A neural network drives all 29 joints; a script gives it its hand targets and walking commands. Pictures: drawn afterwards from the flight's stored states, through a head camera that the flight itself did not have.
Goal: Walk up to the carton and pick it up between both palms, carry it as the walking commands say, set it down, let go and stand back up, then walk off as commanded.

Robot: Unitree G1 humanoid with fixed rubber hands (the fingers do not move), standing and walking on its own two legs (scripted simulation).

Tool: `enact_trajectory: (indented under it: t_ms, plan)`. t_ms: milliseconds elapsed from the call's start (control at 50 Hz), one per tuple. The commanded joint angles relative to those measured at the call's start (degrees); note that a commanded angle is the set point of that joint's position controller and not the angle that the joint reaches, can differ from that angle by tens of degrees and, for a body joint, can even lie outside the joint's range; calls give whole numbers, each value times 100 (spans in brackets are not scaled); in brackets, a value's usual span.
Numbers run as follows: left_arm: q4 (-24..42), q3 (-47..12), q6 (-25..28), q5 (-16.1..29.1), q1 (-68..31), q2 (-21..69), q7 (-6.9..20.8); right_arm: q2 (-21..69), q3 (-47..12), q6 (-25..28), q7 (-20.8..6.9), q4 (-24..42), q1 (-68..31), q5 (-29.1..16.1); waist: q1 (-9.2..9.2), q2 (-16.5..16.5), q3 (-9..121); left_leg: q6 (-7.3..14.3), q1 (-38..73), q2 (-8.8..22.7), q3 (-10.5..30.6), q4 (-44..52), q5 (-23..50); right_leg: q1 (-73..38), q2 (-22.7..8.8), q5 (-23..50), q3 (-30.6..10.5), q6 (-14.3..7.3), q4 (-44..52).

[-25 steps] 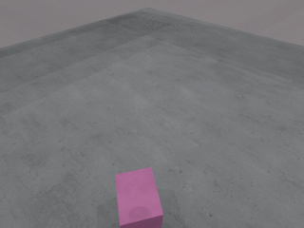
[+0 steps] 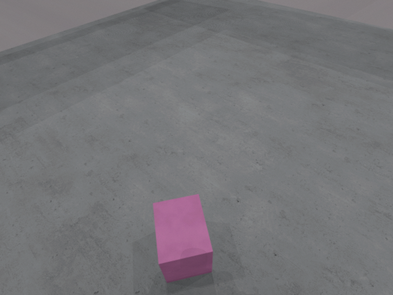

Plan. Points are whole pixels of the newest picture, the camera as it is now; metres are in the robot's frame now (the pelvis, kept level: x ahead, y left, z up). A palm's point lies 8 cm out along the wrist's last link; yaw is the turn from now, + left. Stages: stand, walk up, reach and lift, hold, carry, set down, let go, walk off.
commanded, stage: walk off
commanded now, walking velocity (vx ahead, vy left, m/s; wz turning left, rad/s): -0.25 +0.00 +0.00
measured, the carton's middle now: (182, 238) +0.51 +0.10 -0.63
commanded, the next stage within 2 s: none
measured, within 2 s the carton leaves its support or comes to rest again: neither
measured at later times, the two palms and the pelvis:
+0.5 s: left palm out of the picture -0.13 +0.28 -0.13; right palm out of the picture -0.12 -0.24 -0.12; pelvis -0.16 +0.01 +0.01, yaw +5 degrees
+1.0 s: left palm out of the picture -0.28 +0.25 -0.13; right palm out of the picture -0.27 -0.26 -0.13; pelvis -0.32 +0.00 +0.01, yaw +5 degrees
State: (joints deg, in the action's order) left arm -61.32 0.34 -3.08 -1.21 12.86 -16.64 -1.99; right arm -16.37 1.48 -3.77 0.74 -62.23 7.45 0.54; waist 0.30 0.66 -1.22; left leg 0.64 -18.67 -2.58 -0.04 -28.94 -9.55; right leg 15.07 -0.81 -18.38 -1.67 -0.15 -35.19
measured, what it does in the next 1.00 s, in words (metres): walks backwards: left foot, then right foot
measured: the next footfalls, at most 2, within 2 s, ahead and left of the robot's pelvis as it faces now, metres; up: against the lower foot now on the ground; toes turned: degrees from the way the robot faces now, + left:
left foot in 0.36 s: -0.14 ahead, +0.13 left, +0.00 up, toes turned +5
right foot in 0.72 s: -0.24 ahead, -0.13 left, +0.00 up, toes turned +3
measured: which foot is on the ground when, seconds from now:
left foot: down 0.00-0.00, up 0.02-0.34, down 0.36-0.72, up 0.74-1.00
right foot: down 0.00-0.36, up 0.38-0.70, down 0.72-1.00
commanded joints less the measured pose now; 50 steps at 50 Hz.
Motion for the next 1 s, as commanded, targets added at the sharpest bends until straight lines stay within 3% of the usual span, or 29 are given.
enact_trajectory:
  t_ms: [0, 20, 40, 80, 100, 140, 220, 260, 300, 320, 340, 360, 380, 400, 440, 460, 540, 620, 640, 680, 700, 720, 740, 760, 780, 800, 880, 920, 980]
  plan:
    - [230, 271, 68, -60, 309, -1210, -51, -841, 223, 33, 58, 355, 171, -54, -56, -1308, 80, -79, -490, 313, 208, -1026, -24, -159, -1564, 2196, -1741, -521, 1689]
    - [378, 232, 69, -92, 24, -1188, -36, -726, 255, 5, 81, 288, 270, 42, -131, -1459, 129, -177, -532, -135, 184, -2534, -2283, 124, -2040, 3294, -1922, -966, 1657]
    - [462, 266, 103, -145, 55, -1217, -55, -689, 258, -36, 145, 377, 261, 107, 112, -1616, 315, -182, -498, -99, 559, -3483, -2510, 434, -2189, 3608, -1957, -1300, 1611]
    - [534, 250, 41, -70, -535, -934, -76, -506, 273, -55, 95, 303, 232, 38, -210, -660, 266, -135, -212, -54, 705, -4103, -2007, 732, -1454, 2716, -1135, -998, 1566]
    - [624, 255, 9, -62, -846, -918, -114, -538, 301, -37, 88, 252, 466, 17, -377, -715, 226, -181, -408, -100, 575, -4123, -1853, 511, -1212, 2896, -840, -872, 1396]
    - [630, 268, -18, -40, -642, -830, -105, -398, 312, -26, 118, 268, 459, 24, -176, -741, 294, -273, -489, 11, 370, -3730, -1934, -4, -1251, 3275, -855, -883, 1261]
    - [450, 286, -50, -96, -224, -722, -110, -182, 301, 3, 139, 401, 283, -84, 142, -868, 511, -300, -448, 311, 149, -2116, -2126, -903, -1469, 2725, -1153, -951, 1383]
    - [337, 352, -93, -111, -94, -851, -116, -203, 342, 3, 170, 339, 485, -101, 192, -1198, 521, -274, -19, 297, 21, -1414, -2030, -846, -1475, 2362, -1257, -913, 1523]
    - [257, 437, -140, -72, -51, -988, -111, -117, 344, -1, 200, 188, 984, -122, 50, -1038, 491, -187, 451, 289, -187, -142, -1469, -704, -1425, 2181, -1089, -752, 1491]
    - [227, 475, -170, -32, 12, -958, -98, -119, 350, 15, 199, 76, 1354, -108, -65, -602, 445, -93, 938, 311, -158, 685, -787, -378, -1272, 1824, -919, -515, 1422]
    - [317, 490, -174, -4, 87, -811, -74, -365, 411, 38, 217, 54, 1462, -29, -51, 244, 320, 33, 1207, 870, 552, 1339, -642, 214, -836, 867, -507, -176, 875]
    - [482, 422, -147, 21, 107, -381, -51, -1091, 541, 36, 229, 265, 1260, 40, 17, 1870, 350, 520, 1455, 2567, 2459, 1662, 212, 1444, 158, -1049, 392, 254, -801]
    - [420, 482, -158, -35, -480, -456, -120, -1047, 472, 60, 224, 495, 614, 150, -137, 1208, -110, 1091, -104, 2777, 1821, 1564, 1103, 1142, 224, -1638, 6, 259, -2256]
    - [488, 457, -221, -74, -659, -260, -87, -983, 511, 85, 235, 584, 430, 198, -134, 1011, -160, 1175, -913, 2631, 1696, 1626, 939, 705, 338, -1475, -395, 139, -3168]
    - [361, 495, -224, 19, -436, -170, -12, -636, 404, 84, 272, 799, -431, 151, 350, 892, -495, 765, -928, 1674, 711, 1242, 1295, 679, 354, -865, -464, 131, -3846]
    - [266, 546, -213, 18, -287, -325, -5, -630, 403, 107, 275, 958, -700, 115, 455, 809, -223, 631, -533, 1586, 517, 1146, 1727, 747, 419, -783, -317, 154, -3924]
    - [268, 490, -97, 33, -400, -79, -86, -460, 392, 164, 231, 591, 389, 54, -92, 966, 124, 830, 1149, 1692, 880, 764, 2689, 927, 145, -1098, 190, 425, -2034]
    - [283, 455, -90, 166, -201, 16, -144, -709, 499, 63, 181, 353, 942, 104, -275, 1409, 408, 862, 1840, 1882, 1357, 732, 3095, 223, 56, -1082, 203, 357, 225]
    - [159, 498, -71, 153, 86, -128, -159, -753, 509, 41, 183, 374, 895, 101, -171, 1190, 380, 809, 1673, 1891, 1333, 662, 3236, -154, 31, -685, 225, 309, 794]
    - [-20, 507, -14, 94, 604, -338, -153, -624, 551, 12, 150, 477, 934, 36, -13, 266, 225, 294, 916, 1529, 955, 356, 1907, -907, -296, 793, -53, 282, 2225]
    - [52, 597, 27, -13, 482, -771, -171, -490, 537, 24, 151, 527, 1122, 1, -205, -881, 273, -31, -68, 992, 379, -301, 599, -1489, -1123, 1423, -980, 90, 2068]
    - [221, 578, 19, -16, 224, -852, -154, -346, 513, 45, 208, 675, 817, 62, -97, -1723, 79, -196, -1017, 392, -149, -1466, -2072, -1429, -1964, 3097, -1581, -420, 1770]
    - [326, 547, 59, -114, 216, -877, -128, -265, 500, 35, 289, 891, 145, 81, 442, -1610, 7, -156, -645, 180, 348, -2771, -2638, -278, -2388, 3788, -1378, -1156, 1635]
    - [336, 567, 86, -178, -116, -714, -102, -171, 452, 15, 254, 875, 76, 98, 238, -1148, -40, -131, -369, 147, 713, -3580, -2383, 261, -2067, 3438, -1071, -1193, 1716]
    - [412, 482, 52, -131, -618, -509, -112, -169, 497, -32, 199, 793, 206, 70, -109, -783, -113, -78, -320, 3, 736, -3990, -2023, 463, -1505, 2871, -567, -933, 1712]
    - [570, 506, 14, -122, -982, -625, -122, -124, 501, -51, 171, 682, 531, 19, -286, -880, -89, -114, -370, -32, 577, -4205, -1750, 395, -1265, 2444, -357, -733, 1698]
    - [560, 512, -10, -44, -725, -573, -127, -144, 520, 32, 104, 716, 416, 46, -12, -1007, -105, -299, -811, 56, 271, -3345, -1757, -452, -1267, 2702, -536, -842, 1371]
    - [443, 513, -8, -49, -397, -564, -123, -3, 479, 70, 91, 775, 348, 29, 125, -1053, 2, -292, -634, 326, 172, -2495, -1896, -711, -1531, 2911, -806, -978, 1264]
    - [309, 548, -52, -72, -278, -723, -75, 13, 465, 89, 165, 668, 660, -63, 168, -1133, 148, -285, 15, 421, -58, -958, -1760, -853, -1563, 3119, -988, -858, 1165]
